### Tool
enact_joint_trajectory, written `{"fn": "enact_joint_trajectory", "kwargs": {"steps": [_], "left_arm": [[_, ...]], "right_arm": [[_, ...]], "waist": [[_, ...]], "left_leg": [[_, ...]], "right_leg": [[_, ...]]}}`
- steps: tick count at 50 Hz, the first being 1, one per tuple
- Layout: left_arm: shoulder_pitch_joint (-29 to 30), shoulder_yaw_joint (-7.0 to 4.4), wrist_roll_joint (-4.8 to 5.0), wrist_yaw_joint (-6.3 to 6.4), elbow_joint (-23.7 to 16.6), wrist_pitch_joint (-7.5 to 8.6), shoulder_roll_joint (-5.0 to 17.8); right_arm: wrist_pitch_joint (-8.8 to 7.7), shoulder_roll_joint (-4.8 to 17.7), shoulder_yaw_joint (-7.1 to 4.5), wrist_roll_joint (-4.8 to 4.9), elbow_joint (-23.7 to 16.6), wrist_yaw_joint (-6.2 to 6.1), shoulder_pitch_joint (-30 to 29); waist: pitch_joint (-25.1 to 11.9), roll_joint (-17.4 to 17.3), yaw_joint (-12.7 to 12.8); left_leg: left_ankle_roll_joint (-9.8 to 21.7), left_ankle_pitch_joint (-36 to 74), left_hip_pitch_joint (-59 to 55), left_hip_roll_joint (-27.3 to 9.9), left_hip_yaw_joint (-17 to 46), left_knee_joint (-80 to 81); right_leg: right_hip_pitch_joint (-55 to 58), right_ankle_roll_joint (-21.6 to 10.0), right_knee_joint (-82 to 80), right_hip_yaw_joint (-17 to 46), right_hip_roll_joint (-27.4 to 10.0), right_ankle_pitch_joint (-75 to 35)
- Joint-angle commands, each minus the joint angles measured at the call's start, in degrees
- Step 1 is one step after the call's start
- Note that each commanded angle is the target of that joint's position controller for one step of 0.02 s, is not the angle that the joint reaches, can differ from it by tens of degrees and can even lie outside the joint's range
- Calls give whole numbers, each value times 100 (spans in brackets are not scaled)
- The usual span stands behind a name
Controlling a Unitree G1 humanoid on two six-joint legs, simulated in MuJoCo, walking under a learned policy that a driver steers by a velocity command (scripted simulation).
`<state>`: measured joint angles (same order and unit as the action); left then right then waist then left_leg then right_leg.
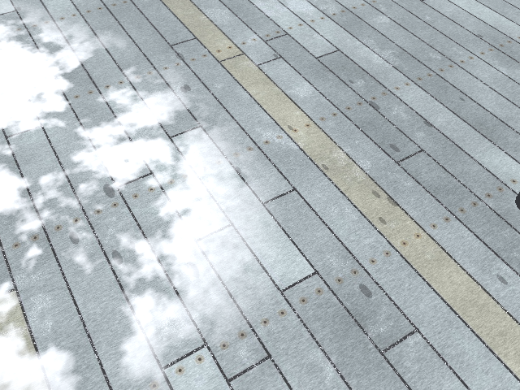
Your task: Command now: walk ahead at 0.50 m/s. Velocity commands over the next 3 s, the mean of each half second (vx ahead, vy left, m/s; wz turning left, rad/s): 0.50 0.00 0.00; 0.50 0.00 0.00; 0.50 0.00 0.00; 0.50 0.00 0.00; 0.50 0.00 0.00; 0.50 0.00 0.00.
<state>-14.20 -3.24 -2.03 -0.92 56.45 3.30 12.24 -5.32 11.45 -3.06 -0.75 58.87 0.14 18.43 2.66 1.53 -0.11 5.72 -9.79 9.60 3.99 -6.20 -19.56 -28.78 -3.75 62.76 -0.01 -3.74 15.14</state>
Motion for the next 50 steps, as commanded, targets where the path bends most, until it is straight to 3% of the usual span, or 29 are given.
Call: {"fn": "enact_joint_trajectory", "kwargs": {"steps": [1,7,13,15,16,17,18,19,20,21,22,23,24,26,29,31,35,36,40,43,44,45,46,47,48,49,50], "left_arm": [[-147,-23,-26,-64,-213,-107,133],[1205,61,76,-86,-658,-95,99],[1883,70,83,-67,-950,-14,194],[1576,31,86,-35,-899,43,252],[1084,-19,82,4,-744,75,323],[159,-92,56,53,-427,126,416],[-895,-213,-71,117,-147,181,752],[-1553,-380,-184,136,-91,174,1386],[-1189,-352,28,75,-107,80,1224],[-488,-274,137,53,-190,67,973],[-210,-156,132,5,-216,129,565],[-11,-117,135,29,-192,151,427],[30,-53,161,55,-148,174,230],[-271,-24,125,80,9,258,226],[-610,-63,138,100,112,301,501],[-856,-32,134,91,171,296,454],[-1320,21,152,105,279,295,386],[-1407,9,137,112,304,297,475],[-1678,7,73,173,438,264,498],[-1486,-30,38,221,459,240,615],[-1402,-46,38,223,460,231,667],[-1296,-41,65,207,447,208,661],[-1244,12,119,186,309,216,536],[-1839,132,366,114,156,216,-50],[-1611,-26,215,123,222,208,488],[-1088,-63,169,114,54,205,534],[-769,-44,147,92,-17,233,441]], "right_arm": [[-124,519,-45,19,-99,-28,352],[-103,461,28,19,71,-33,996],[-56,553,13,-74,278,-123,1379],[-45,631,-10,-89,281,-151,1197],[-36,688,-27,-88,283,-154,1117],[-15,708,-30,-59,271,-140,999],[-24,611,12,-3,146,-121,920],[-24,56,126,254,-19,-46,1473],[-16,514,-22,98,45,-49,1290],[-3,557,-66,34,-126,-40,753],[-36,512,-67,-25,-203,-27,391],[11,282,-43,-33,-190,-2,444],[96,239,-33,-123,-163,28,536],[216,161,-39,-160,-180,92,515],[305,193,-44,-150,-412,134,-71],[311,253,-36,-122,-625,137,-670],[288,205,21,-63,-880,161,-1510],[281,146,51,-47,-945,159,-1647],[234,267,44,-47,-1155,148,-2161],[157,364,-7,-48,-1145,116,-1891],[124,433,-57,-55,-994,78,-1406],[71,532,-130,-88,-671,28,-480],[14,894,-252,-219,-399,-38,589],[21,1532,-409,-311,-352,-49,1136],[126,1354,-384,-73,-384,2,730],[134,1061,-294,-1,-486,22,50],[89,690,-193,-6,-523,50,-274]], "waist": [[127,-425,162],[337,-467,-174],[447,-540,-308],[302,-577,-89],[46,-607,119],[-412,-464,516],[-1040,-240,888],[-1911,1003,783],[-1879,528,664],[-913,258,369],[-276,-117,260],[-218,84,29],[-89,121,-119],[-52,154,-200],[102,88,-195],[302,112,-62],[323,127,195],[290,271,232],[401,211,341],[280,250,98],[30,281,-112],[-438,93,-511],[-1109,-217,-872],[-1885,-1508,-698],[-1839,-992,-609],[-925,-661,-347],[-470,-333,-245]], "left_leg": [[650,1102,-113,-1540,1303,1262],[477,1836,-587,-1356,913,1303],[570,2637,-1631,-1691,892,886],[469,3803,-1699,-1714,756,376],[396,4570,-1664,-1666,680,-192],[287,4730,-1413,-1474,497,-1204],[174,3427,-331,-1259,370,-2598],[-138,37,1782,-292,-33,-5016],[-40,-1870,2411,-76,767,-5737],[7,-1361,2741,-460,908,-5736],[25,-933,2523,-669,973,-5345],[-23,-749,2353,-799,866,-5041],[-95,-639,2066,-922,845,-4790],[-201,-536,1906,-922,743,-4602],[-355,11,2410,-1065,619,-4042],[-448,354,2754,-1131,542,-3447],[-462,941,2759,-933,289,-2316],[-443,988,2697,-914,274,-2074],[-276,721,2781,-783,231,-1557],[-16,118,2102,-544,132,-1172],[94,-26,1421,-347,43,-1027],[235,208,298,-177,-61,-660],[519,-25,-1276,-957,796,-635],[1299,-639,-2964,-2734,3593,-131],[1358,-726,-2606,-2759,4411,432],[1169,-775,-1812,-2544,3414,460],[993,-324,-1073,-2290,2789,680]], "right_leg": [[-611,148,-349,-44,-237,-557],[-818,237,-2020,-356,-114,-1510],[-841,-33,-2847,-451,80,-1091],[-196,-226,-3115,-558,300,-658],[464,-337,-3244,-645,503,-498],[1563,-480,-3617,-728,663,-742],[3129,-751,-3636,40,-36,-576],[4906,-1548,-4031,2804,-1856,85],[4579,-1612,-4693,3838,-1997,105],[3710,-1394,-4786,2841,-1762,350],[2806,-1086,-4922,2132,-1458,-727],[2453,-967,-5119,1686,-1239,-531],[1980,-828,-5330,1353,-1018,-547],[1779,-854,-5408,1043,-868,-1206],[1840,-879,-5648,696,-773,-1215],[2019,-889,-5719,599,-741,-1511],[2499,-708,-5653,280,-549,-2204],[2618,-731,-5614,289,-637,-2208],[3351,-793,-5363,283,-875,-2718],[3573,-667,-4761,149,-972,-3999],[3516,-591,-4189,71,-922,-4756],[3255,-477,-3149,-142,-696,-4941],[2167,-354,-1674,-302,-450,-3606],[27,-46,661,-669,572,-10],[-553,-134,1353,145,671,1280],[-854,-185,1377,257,311,821],[-737,-184,1048,266,108,415]]}}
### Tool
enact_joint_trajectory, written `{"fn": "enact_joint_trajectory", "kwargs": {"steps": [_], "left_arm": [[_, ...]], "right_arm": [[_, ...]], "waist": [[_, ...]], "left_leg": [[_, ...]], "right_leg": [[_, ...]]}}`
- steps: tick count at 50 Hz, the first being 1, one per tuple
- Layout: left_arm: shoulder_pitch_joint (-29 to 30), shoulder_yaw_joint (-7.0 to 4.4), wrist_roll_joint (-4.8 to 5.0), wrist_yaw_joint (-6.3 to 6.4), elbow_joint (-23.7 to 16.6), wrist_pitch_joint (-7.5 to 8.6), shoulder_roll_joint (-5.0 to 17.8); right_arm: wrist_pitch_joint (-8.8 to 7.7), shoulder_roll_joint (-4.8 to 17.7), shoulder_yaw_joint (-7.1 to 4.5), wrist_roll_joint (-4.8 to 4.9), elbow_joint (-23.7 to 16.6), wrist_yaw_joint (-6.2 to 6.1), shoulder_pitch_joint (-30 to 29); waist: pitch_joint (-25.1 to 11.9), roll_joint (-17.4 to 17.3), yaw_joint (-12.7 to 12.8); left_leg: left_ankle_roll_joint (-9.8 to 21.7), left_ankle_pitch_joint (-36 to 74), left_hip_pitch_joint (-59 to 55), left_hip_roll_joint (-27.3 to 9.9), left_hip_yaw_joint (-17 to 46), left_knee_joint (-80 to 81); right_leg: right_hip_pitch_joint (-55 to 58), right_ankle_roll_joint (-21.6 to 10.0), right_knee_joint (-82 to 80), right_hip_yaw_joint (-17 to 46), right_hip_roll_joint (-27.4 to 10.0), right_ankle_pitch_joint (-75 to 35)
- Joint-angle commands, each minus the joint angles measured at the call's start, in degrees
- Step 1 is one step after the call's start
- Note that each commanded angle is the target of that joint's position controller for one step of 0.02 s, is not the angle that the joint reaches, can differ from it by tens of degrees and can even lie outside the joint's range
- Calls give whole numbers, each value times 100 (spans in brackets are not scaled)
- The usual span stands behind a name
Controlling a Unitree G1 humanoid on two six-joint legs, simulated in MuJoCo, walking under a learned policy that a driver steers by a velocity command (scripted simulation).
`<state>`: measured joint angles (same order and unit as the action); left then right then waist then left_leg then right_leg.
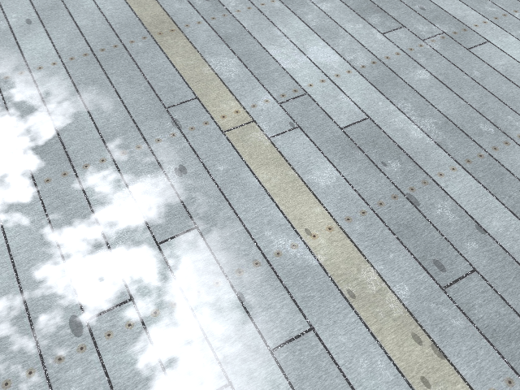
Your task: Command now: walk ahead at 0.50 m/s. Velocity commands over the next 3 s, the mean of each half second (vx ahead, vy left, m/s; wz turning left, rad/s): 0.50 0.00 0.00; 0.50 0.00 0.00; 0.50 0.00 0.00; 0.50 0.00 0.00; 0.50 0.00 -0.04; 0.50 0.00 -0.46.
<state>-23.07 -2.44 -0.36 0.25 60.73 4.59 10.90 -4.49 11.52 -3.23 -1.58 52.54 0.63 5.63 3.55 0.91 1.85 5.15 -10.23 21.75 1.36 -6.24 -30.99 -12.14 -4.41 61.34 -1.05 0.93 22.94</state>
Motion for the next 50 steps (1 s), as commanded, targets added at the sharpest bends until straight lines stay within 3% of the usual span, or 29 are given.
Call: {"fn": "enact_joint_trajectory", "kwargs": {"steps": [1,2,3,5,6,9,12,18,21,22,23,24,25,26,27,28,29,30,32,35,38,41,42,45,48,50], "left_arm": [[184,-130,-66,-34,-432,67,463],[92,-116,-151,-73,-420,-22,354],[-30,-107,-183,-111,-388,-97,265],[160,-118,-201,-146,-452,-187,254],[350,-112,-194,-162,-536,-220,246],[1193,-112,-165,-190,-828,-255,346],[1837,-54,-112,-203,-1050,-237,280],[2647,-23,-90,-190,-1369,-171,338],[2406,-71,-90,-160,-1370,-94,426],[1941,-118,-96,-124,-1232,-60,491],[1040,-189,-125,-77,-921,-8,584],[-20,-308,-248,-12,-630,50,917],[-676,-477,-356,11,-570,49,1579],[-320,-454,-148,-43,-594,-46,1449],[375,-373,-46,-62,-682,-64,1183],[642,-248,-51,-108,-706,-4,765],[858,-212,-42,-84,-687,16,634],[923,-152,-9,-60,-651,39,450],[644,-123,-41,-41,-504,120,436],[305,-162,-21,-19,-396,167,691],[-31,-119,-21,-26,-310,157,612],[-364,-81,-7,-16,-224,160,564],[-446,-95,-23,-9,-201,162,660],[-685,-86,-67,26,-90,139,643],[-637,-118,-111,85,-32,108,747],[-429,-146,-127,100,-41,92,848]], "right_arm": [[-39,495,-115,57,155,-10,911],[-64,310,-51,91,243,-38,898],[-105,339,-42,82,308,-55,1016],[-182,401,-37,100,448,-65,1340],[-192,536,-63,99,472,-71,1401],[-181,535,-34,96,542,-68,1723],[-172,539,-10,97,592,-69,1968],[-142,582,-6,36,807,-134,2502],[-116,691,-42,0,833,-182,2335],[-105,756,-60,-2,832,-188,2247],[-80,764,-59,25,818,-175,2129],[-84,647,-12,74,699,-156,2076],[-86,89,108,328,519,-82,2635],[-83,531,-30,178,583,-87,2471],[-65,602,-79,120,433,-79,1949],[-101,543,-73,68,362,-63,1600],[-57,323,-46,62,382,-39,1661],[27,297,-38,-33,410,-9,1743],[147,227,-42,-72,402,57,1726],[235,247,-43,-65,187,97,1162],[236,294,-23,-26,-99,104,339],[213,247,23,11,-271,122,-227],[206,177,57,27,-341,121,-366],[175,268,61,28,-494,108,-786],[111,356,31,25,-591,94,-806],[50,472,-46,24,-395,34,-99]], "waist": [[-300,-231,-264],[-235,-318,-87],[-258,-483,-25],[-139,-379,21],[-123,-424,34],[120,-374,-135],[201,-387,-285],[321,-468,-514],[199,-505,-293],[-39,-566,-88],[-490,-398,309],[-1143,-134,666],[-1991,1144,560],[-2002,731,452],[-1063,373,163],[-424,-15,66],[-363,198,-163],[-223,244,-305],[-194,268,-383],[-36,166,-375],[189,187,-183],[216,181,-8],[181,337,28],[271,247,147],[275,278,31],[-89,351,-321]], "left_leg": [[819,222,-1839,-1749,2282,1927],[630,318,-1437,-1495,1890,2095],[666,577,-1269,-1480,1754,2149],[679,1195,-1254,-1350,1440,2213],[707,1013,-1262,-1340,1373,2321],[694,1091,-1449,-1248,1200,2523],[643,1317,-1635,-1168,999,2550],[635,2189,-2602,-1382,858,2224],[514,3510,-2882,-1473,726,1621],[436,4269,-2827,-1438,657,1069],[325,4520,-2604,-1227,457,59],[204,3319,-1577,-985,306,-1339],[-109,83,535,-36,-70,-3704],[-12,-1861,1164,185,760,-4444],[42,-1376,1493,-201,917,-4520],[65,-934,1293,-418,989,-4132],[21,-731,1136,-550,873,-3829],[-51,-609,859,-676,849,-3578],[-156,-486,699,-678,746,-3412],[-317,46,1214,-823,627,-2886],[-448,540,1634,-880,511,-1998],[-433,951,1587,-693,297,-1197],[-412,1008,1508,-674,279,-939],[-295,912,1551,-545,195,-512],[-70,405,1323,-424,184,-169],[146,31,241,-93,39,103]], "right_leg": [[-2178,-97,848,357,-510,-558],[-1875,-40,570,331,-613,-684],[-1673,18,450,285,-611,-707],[-1832,109,260,185,-634,-855],[-1995,166,72,127,-676,-1034],[-2536,308,-660,8,-787,-1635],[-2516,363,-1603,-128,-716,-2093],[-2496,151,-2620,-309,-479,-2051],[-1891,-110,-2982,-413,-239,-1449],[-1234,-219,-3123,-486,-54,-1292],[-156,-354,-3500,-600,132,-1523],[1403,-611,-3511,108,-509,-1385],[3179,-1368,-3943,2856,-2313,-683],[2888,-1443,-4589,3928,-2475,-706],[2048,-1236,-4626,2928,-2239,-451],[1154,-937,-4754,2205,-1930,-1503],[816,-820,-4961,1754,-1709,-1292],[345,-689,-5178,1423,-1489,-1308],[158,-730,-5269,1124,-1343,-1942],[247,-784,-5515,792,-1267,-1966],[520,-783,-5606,620,-1187,-2299],[878,-638,-5528,351,-1028,-2965],[980,-665,-5493,359,-1120,-2982],[1511,-697,-5339,313,-1248,-3368],[1942,-650,-4957,284,-1446,-4161],[1903,-503,-4065,126,-1394,-5636]]}}
Over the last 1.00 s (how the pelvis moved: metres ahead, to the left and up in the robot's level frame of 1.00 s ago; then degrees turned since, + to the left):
0.54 0.00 -0.02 0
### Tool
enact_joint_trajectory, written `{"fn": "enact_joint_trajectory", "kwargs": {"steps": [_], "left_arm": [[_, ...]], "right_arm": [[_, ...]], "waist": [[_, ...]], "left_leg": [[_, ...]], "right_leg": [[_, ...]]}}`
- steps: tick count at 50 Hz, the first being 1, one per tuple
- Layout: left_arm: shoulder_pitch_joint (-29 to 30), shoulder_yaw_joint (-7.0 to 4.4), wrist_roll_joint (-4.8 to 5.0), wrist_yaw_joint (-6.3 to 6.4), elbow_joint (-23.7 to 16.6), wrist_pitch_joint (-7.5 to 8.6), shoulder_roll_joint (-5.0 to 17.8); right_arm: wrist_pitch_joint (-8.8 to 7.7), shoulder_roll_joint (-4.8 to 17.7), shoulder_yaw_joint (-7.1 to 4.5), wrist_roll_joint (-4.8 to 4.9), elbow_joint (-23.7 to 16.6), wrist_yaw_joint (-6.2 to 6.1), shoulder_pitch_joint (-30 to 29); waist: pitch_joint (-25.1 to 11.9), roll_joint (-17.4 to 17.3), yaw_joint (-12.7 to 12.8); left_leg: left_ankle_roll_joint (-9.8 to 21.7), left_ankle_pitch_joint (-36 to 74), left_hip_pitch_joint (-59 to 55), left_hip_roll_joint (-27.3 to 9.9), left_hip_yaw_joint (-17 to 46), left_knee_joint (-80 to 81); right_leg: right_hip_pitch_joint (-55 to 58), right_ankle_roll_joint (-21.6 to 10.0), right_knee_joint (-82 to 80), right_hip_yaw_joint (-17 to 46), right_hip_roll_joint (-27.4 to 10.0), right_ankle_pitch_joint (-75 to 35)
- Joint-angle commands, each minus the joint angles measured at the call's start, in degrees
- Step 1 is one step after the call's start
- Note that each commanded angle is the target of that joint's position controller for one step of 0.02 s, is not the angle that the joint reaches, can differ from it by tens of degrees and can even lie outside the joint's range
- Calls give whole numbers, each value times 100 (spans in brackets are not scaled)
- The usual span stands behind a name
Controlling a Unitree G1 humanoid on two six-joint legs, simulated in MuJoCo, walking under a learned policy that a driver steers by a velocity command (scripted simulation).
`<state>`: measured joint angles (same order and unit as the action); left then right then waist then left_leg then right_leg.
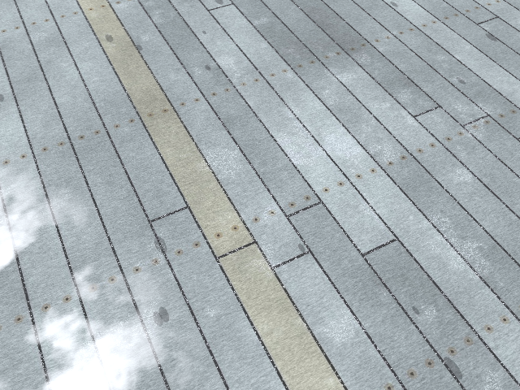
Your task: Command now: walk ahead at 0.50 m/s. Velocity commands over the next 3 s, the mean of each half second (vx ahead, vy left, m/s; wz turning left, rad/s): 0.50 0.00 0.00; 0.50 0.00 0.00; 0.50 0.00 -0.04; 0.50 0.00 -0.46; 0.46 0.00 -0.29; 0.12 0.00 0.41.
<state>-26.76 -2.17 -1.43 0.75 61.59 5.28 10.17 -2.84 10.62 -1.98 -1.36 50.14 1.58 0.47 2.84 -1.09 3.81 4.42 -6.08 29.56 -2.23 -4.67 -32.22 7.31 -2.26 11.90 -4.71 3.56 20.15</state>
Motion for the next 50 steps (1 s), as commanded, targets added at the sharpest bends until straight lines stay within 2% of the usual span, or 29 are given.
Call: {"fn": "enact_joint_trajectory", "kwargs": {"steps": [1,2,3,4,5,6,8,9,11,13,15,19,20,24,27,28,29,30,31,32,33,34,35,36,37,39,41,44,50], "left_arm": [[49,-169,5,34,-141,-3,921],[93,-115,59,14,-275,1,793],[-523,9,306,-59,-429,2,195],[-328,-139,152,-50,-357,-9,707],[213,-185,105,-58,-512,-17,772],[506,-161,85,-84,-578,13,676],[453,-146,-44,-132,-540,-106,466],[381,-140,-75,-171,-515,-178,393],[553,-147,-85,-212,-580,-265,370],[963,-149,-73,-239,-727,-324,412],[1554,-134,-57,-243,-947,-328,452],[2359,-77,-1,-260,-1198,-295,396],[2498,-43,13,-258,-1268,-287,325],[2973,-43,15,-239,-1476,-239,427],[2679,-94,15,-207,-1453,-162,535],[2178,-145,10,-168,-1304,-129,614],[1241,-217,-23,-118,-979,-78,712],[193,-338,-159,-52,-712,-25,1075],[-339,-514,-235,-44,-652,-38,1746],[131,-470,-9,-90,-705,-137,1502],[838,-384,63,-104,-815,-144,1234],[1157,-280,50,-131,-853,-104,858],[1197,-213,40,-129,-788,-50,659],[1215,-167,81,-99,-698,-29,521],[1142,-151,72,-86,-651,13,505],[865,-164,84,-73,-528,89,641],[646,-185,90,-68,-459,107,784],[336,-145,91,-75,-396,87,720],[-215,-118,62,-40,-222,76,752]], "right_arm": [[-167,652,-239,-32,162,-110,1337],[-223,1009,-359,-162,435,-176,2396],[-216,1661,-519,-258,479,-189,2920],[-122,1505,-498,-29,440,-136,2527],[-109,1199,-405,55,351,-119,1848],[-148,816,-299,56,303,-91,1504],[-212,496,-191,79,411,-128,1365],[-254,485,-173,70,483,-141,1481],[-333,577,-178,82,620,-155,1795],[-342,709,-197,86,661,-162,1949],[-336,693,-176,82,727,-153,2190],[-331,612,-123,93,836,-164,2607],[-333,703,-136,77,860,-170,2692],[-296,721,-136,16,1002,-228,2974],[-271,825,-169,-21,1019,-278,2769],[-260,887,-187,-26,1016,-284,2680],[-233,889,-184,1,996,-269,2555],[-237,756,-130,60,858,-248,2521],[-235,160,-12,317,717,-166,3200],[-232,713,-163,146,771,-180,2857],[-234,742,-199,107,594,-169,2348],[-261,654,-179,96,540,-148,2090],[-223,564,-191,34,557,-143,2006],[-130,414,-161,-48,573,-104,2175],[-53,347,-150,-81,624,-65,2251],[32,337,-158,-94,553,-17,2073],[79,371,-156,-91,375,0,1592],[90,434,-144,-48,124,14,838],[37,354,-51,6,-224,15,-173]], "waist": [[-486,377,-913],[-1153,63,-1267],[-1913,-1260,-1067],[-1879,-717,-985],[-948,-373,-716],[-464,-81,-609],[-144,-170,-278],[-150,-293,-221],[-82,-204,-169],[5,-157,-196],[231,-195,-325],[288,-168,-557],[250,-319,-595],[368,-305,-700],[221,-311,-445],[-41,-358,-223],[-517,-182,184],[-1183,141,528],[-2007,1522,327],[-1882,814,232],[-927,546,-38],[-495,247,-154],[-180,220,-305],[-198,427,-501],[-195,476,-551],[-116,432,-600],[35,429,-551],[221,373,-377],[298,477,-81]], "left_leg": [[358,-139,-1651,436,-219,607],[630,-340,-3226,-319,605,630],[1392,-967,-4921,-2097,3414,1135],[1445,-1042,-4591,-2147,4277,1696],[1234,-1221,-3761,-1914,3261,1726],[1050,-822,-2984,-1655,2614,1971],[686,-295,-2140,-1157,1731,2273],[695,-10,-1964,-1097,1561,2330],[727,603,-2008,-980,1247,2392],[737,388,-2071,-906,1062,2584],[788,668,-2208,-928,1005,2675],[619,1388,-2637,-707,662,2610],[643,1422,-2744,-793,665,2574],[686,1955,-3440,-1025,654,2324],[565,3395,-3734,-1112,509,1697],[490,4119,-3688,-1077,448,1108],[375,4232,-3434,-859,249,66],[259,2800,-2330,-613,98,-1424],[-44,-949,-137,461,-195,-3830],[64,-2195,454,506,692,-4437],[110,-1719,742,156,769,-4418],[112,-1311,602,-50,764,-4073],[97,-1132,357,-195,760,-3736],[25,-1013,41,-300,718,-3441],[-35,-969,-145,-314,676,-3349],[-133,-803,17,-335,568,-3140],[-249,-434,423,-446,460,-2738],[-376,81,877,-507,358,-1978],[-293,584,757,-246,75,-549]], "right_leg": [[-291,-603,1919,289,-1439,-5524],[-1370,-483,3387,131,-1189,-4173],[-3523,-180,5712,-202,-163,-567],[-4103,-284,6362,647,-51,845],[-4403,-337,6400,759,-423,355],[-4282,-334,6063,750,-632,-78],[-3780,-237,5469,690,-889,-410],[-3582,-179,5345,649,-904,-455],[-3758,-80,5154,540,-928,-633],[-4138,26,4819,452,-1022,-1048],[-4489,126,4243,386,-1112,-1377],[-4494,146,3102,124,-910,-1951],[-4412,122,2843,101,-887,-2012],[-4444,-64,2303,45,-748,-1791],[-3809,-341,1953,-61,-482,-1181],[-3138,-456,1815,-126,-294,-1023],[-2023,-595,1437,-223,-130,-1288],[-449,-868,1405,637,-920,-1067],[1324,-1731,910,3521,-2718,-482],[928,-1673,346,4251,-2667,-299],[63,-1470,293,3213,-2467,-226],[-668,-1294,62,2616,-2223,-647],[-1161,-1042,-14,2071,-1922,-1371],[-1513,-898,-181,1738,-1730,-1297],[-1687,-912,-276,1576,-1642,-1457],[-1709,-964,-375,1305,-1557,-1903],[-1624,-985,-541,1150,-1521,-1886],[-1342,-968,-657,999,-1443,-2136],[-617,-900,-487,691,-1456,-2957]]}}
Over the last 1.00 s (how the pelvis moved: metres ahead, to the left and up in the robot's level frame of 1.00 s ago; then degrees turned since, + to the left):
0.53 -0.02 0.00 0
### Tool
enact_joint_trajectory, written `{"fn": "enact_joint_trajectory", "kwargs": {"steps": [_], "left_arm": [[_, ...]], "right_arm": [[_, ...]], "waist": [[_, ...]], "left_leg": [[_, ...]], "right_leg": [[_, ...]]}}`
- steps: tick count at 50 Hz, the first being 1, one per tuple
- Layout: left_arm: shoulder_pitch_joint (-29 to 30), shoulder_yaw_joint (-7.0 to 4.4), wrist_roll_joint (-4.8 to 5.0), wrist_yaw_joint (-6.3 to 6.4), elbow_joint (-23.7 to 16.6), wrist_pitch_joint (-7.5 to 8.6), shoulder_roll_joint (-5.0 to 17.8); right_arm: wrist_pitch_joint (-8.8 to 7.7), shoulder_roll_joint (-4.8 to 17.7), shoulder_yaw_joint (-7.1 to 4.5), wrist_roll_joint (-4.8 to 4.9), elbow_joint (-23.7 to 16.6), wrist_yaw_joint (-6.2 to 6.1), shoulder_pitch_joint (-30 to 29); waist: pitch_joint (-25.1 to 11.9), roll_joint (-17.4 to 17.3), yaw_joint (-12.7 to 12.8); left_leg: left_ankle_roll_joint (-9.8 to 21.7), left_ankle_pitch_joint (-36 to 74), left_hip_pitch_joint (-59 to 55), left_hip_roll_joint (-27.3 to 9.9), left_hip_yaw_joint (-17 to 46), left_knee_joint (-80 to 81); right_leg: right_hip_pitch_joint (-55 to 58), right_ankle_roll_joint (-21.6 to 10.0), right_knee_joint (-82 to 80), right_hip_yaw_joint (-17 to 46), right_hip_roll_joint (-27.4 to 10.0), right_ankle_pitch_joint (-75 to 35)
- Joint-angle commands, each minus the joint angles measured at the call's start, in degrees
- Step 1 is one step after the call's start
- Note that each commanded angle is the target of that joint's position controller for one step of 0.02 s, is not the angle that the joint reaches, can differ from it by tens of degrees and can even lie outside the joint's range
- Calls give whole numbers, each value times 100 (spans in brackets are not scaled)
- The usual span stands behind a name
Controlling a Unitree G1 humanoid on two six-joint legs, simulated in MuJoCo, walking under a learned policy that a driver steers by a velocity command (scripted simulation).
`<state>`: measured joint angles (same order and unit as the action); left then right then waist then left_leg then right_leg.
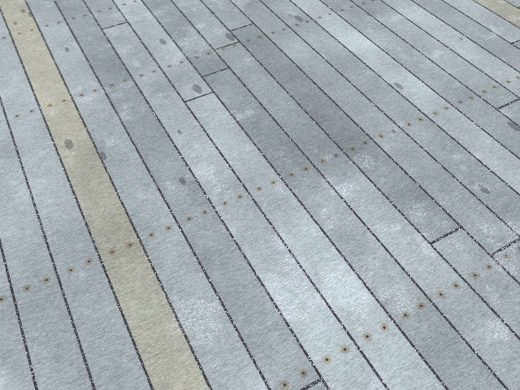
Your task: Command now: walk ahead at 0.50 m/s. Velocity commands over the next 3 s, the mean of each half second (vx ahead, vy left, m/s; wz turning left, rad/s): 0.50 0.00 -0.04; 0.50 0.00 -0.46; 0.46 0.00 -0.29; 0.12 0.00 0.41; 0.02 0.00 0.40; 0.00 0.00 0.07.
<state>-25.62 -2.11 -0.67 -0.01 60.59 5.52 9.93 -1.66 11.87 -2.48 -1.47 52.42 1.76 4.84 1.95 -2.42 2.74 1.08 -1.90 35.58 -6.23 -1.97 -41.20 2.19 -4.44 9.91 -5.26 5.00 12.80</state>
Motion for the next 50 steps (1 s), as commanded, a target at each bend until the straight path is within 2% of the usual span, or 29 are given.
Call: {"fn": "enact_joint_trajectory", "kwargs": {"steps": [1,5,6,7,8,9,10,11,12,13,14,16,18,20,24,30,33,35,36,37,38,39,40,41,42,43,45,47,50], "left_arm": [[-408,-119,-29,50,-84,42,768],[-255,-160,-84,116,-34,5,909],[-164,-176,-91,122,-36,-4,967],[-49,-178,-70,109,-46,-31,985],[-1,-136,-27,94,-137,-30,885],[-585,-8,229,15,-325,-28,325],[-433,-119,104,16,-271,-29,681],[142,-187,29,16,-427,-52,828],[435,-170,14,-18,-509,-21,755],[551,-175,-18,-37,-497,-60,643],[333,-159,-102,-58,-470,-135,534],[282,-140,-163,-115,-421,-263,418],[625,-149,-156,-152,-552,-327,450],[1082,-146,-119,-169,-694,-368,482],[1851,-107,-39,-193,-959,-356,447],[2696,-16,-83,-233,-1333,-303,373],[2425,-70,-102,-213,-1345,-282,464],[1514,-188,-113,-175,-1100,-257,663],[685,-295,-171,-153,-862,-218,851],[-119,-475,-249,-80,-742,-214,1387],[118,-589,-167,-62,-865,-282,1855],[250,-556,-12,-59,-830,-352,1685],[602,-493,11,-29,-869,-358,1450],[835,-418,1,-31,-878,-343,1149],[1031,-366,44,-9,-914,-319,1006],[1090,-342,67,9,-933,-273,993],[920,-339,108,10,-891,-163,1057],[750,-377,87,16,-901,-135,1247],[367,-389,85,-9,-905,-168,1284]], "right_arm": [[-97,254,-2,14,-507,-6,-734],[-188,386,-55,19,-564,-39,-571],[-217,456,-101,13,-440,-77,-146],[-265,534,-166,-13,-153,-123,704],[-324,821,-276,-122,159,-184,1752],[-332,1523,-464,-247,240,-220,2531],[-240,1396,-444,-55,236,-165,2241],[-218,1164,-372,56,133,-151,1497],[-246,763,-259,61,54,-125,1060],[-282,512,-180,59,84,-115,879],[-319,403,-135,90,164,-139,894],[-406,367,-111,94,302,-158,1161],[-456,570,-142,92,389,-172,1382],[-471,627,-147,72,440,-182,1604],[-483,543,-98,58,510,-208,1929],[-483,553,-69,26,672,-322,2352],[-429,744,-106,5,672,-399,2240],[-339,905,-154,-22,618,-413,2111],[-300,962,-166,16,532,-398,2004],[-320,831,-126,57,282,-357,1907],[-383,428,-76,193,-114,-214,2057],[-428,797,-137,67,-203,-196,1364],[-513,728,-112,116,-363,-165,1060],[-538,718,-120,113,-328,-178,1086],[-446,671,-127,10,-342,-188,1054],[-323,584,-101,-83,-348,-179,1258],[-139,539,-102,-145,-432,-149,1196],[-69,545,-95,-137,-614,-111,812],[-33,594,-88,-103,-917,-92,52]], "waist": [[416,589,60],[335,658,-170],[110,700,-363],[-311,570,-739],[-933,342,-1100],[-1903,-908,-1032],[-1968,-672,-937],[-939,-224,-656],[-423,39,-519],[-70,120,-334],[10,-172,-153],[-9,-138,-75],[89,-59,-53],[214,-20,-147],[372,-35,-342],[517,-52,-560],[266,-227,-338],[-298,-350,38],[-728,-246,426],[-1350,342,747],[-1749,1782,274],[-1366,584,354],[-744,417,210],[-317,-66,-50],[-143,-222,-247],[-177,75,-399],[-134,156,-470],[-40,268,-403],[56,418,-128]], "left_leg": [[92,94,184,202,-226,479],[417,-598,-428,451,-302,959],[527,-792,-1026,640,-382,1076],[660,-601,-2021,827,-490,1453],[887,-584,-3546,363,21,1484],[1669,-1189,-5549,-1471,2668,1745],[1810,-1338,-5398,-1784,4083,2562],[1586,-1717,-4500,-1515,3103,2616],[1407,-1466,-3671,-1289,2459,2863],[1089,-1117,-3067,-910,1845,3076],[994,-670,-2695,-787,1475,3155],[1008,-268,-2493,-609,1160,3290],[1069,0,-2572,-563,945,3428],[1018,98,-2776,-545,669,3552],[794,499,-3111,-451,122,3619],[698,1761,-3981,-666,-515,3325],[622,4005,-4458,-794,-788,2413],[578,5060,-4496,-800,-953,919],[466,4381,-3890,-725,-1051,-317],[309,2213,-2552,-504,-1113,-2188],[8,-2885,-76,1003,-646,-4267],[124,-2469,649,599,436,-4369],[149,-1918,763,323,464,-3970],[117,-1650,440,139,428,-3409],[46,-1572,101,33,436,-3065],[-65,-1594,-264,-13,434,-2805],[-241,-1640,-339,-32,350,-2396],[-378,-1253,-142,-35,223,-1875],[-474,-549,256,12,164,-1056]], "right_leg": [[94,-691,-213,730,-1649,-2408],[521,-577,438,614,-1837,-3824],[498,-504,956,543,-1807,-4610],[331,-400,1921,375,-1629,-4908],[-591,-284,3238,219,-1384,-3889],[-2689,29,5614,-138,-530,-913],[-3522,-35,6507,599,-101,1699],[-3908,-106,6642,840,-530,1201],[-3810,-116,6303,831,-748,717],[-3542,-126,5934,807,-927,454],[-3229,-57,5667,781,-1010,343],[-3035,68,5513,669,-1044,217],[-3392,177,5242,576,-1126,-75],[-3828,251,4895,563,-1178,-463],[-4122,250,3915,580,-1012,-1151],[-3932,-25,2652,1,-787,-1247],[-3388,-343,2418,-317,-415,-504],[-2410,-634,2255,-490,3,-22],[-1226,-850,1813,-256,14,-235],[206,-1263,1669,1290,-1158,132],[1608,-2313,857,4701,-2659,-283],[1423,-2072,685,4278,-2397,-245],[719,-1826,598,3512,-2282,-540],[-33,-1559,438,3024,-2029,-1169],[-557,-1337,333,2579,-1706,-1488],[-934,-1357,287,2373,-1608,-1888],[-1145,-1337,250,2097,-1377,-2313],[-1252,-1256,126,1979,-1198,-2205],[-1001,-1039,97,2055,-1085,-2154]]}}
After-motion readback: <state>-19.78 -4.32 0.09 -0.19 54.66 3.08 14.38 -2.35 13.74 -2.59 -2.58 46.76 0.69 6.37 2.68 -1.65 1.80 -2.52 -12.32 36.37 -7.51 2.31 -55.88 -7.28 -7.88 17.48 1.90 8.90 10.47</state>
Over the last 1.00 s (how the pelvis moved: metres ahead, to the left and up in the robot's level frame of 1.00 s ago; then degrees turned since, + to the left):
0.53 -0.02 0.01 0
